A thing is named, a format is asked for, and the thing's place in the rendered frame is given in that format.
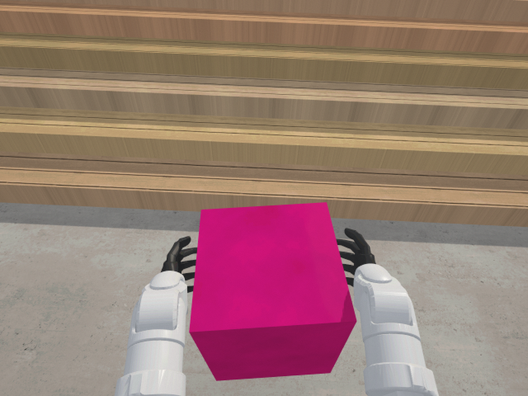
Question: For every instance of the carton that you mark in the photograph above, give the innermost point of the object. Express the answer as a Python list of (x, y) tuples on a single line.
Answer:
[(270, 294)]

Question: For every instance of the left robot hand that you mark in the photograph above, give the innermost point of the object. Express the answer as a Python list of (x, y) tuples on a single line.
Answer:
[(174, 257)]

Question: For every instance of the right robot forearm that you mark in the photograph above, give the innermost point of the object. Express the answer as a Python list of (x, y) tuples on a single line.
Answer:
[(393, 350)]

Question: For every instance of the right robot hand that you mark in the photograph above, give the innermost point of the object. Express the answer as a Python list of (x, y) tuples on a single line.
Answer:
[(361, 249)]

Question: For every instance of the left robot forearm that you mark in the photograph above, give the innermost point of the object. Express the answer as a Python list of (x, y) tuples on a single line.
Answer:
[(153, 365)]

